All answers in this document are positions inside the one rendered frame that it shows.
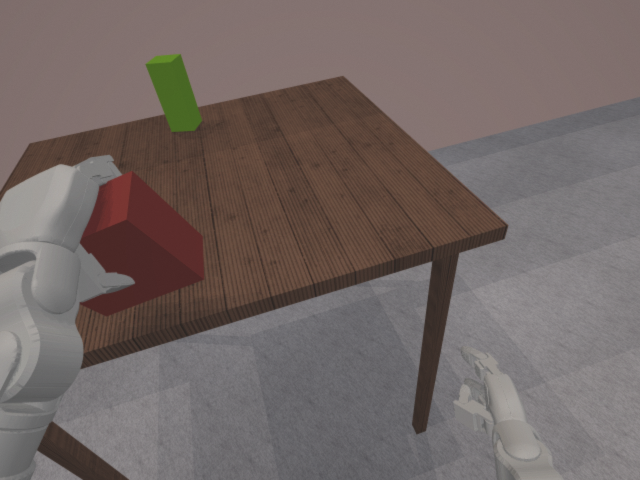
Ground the left robot forearm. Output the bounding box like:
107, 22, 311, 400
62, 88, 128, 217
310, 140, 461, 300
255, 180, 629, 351
0, 242, 83, 480

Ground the table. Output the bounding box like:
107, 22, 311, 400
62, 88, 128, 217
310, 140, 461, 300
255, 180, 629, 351
0, 76, 508, 480

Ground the robot left hand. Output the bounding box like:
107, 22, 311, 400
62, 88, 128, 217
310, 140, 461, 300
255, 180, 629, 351
0, 155, 135, 302

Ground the sponge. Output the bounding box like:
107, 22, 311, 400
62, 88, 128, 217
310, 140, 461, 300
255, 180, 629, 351
80, 171, 204, 316

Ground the right robot forearm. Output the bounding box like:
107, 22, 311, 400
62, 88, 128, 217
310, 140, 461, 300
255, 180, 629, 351
492, 420, 564, 480

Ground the robot right hand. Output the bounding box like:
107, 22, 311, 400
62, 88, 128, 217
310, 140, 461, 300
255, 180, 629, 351
453, 346, 528, 437

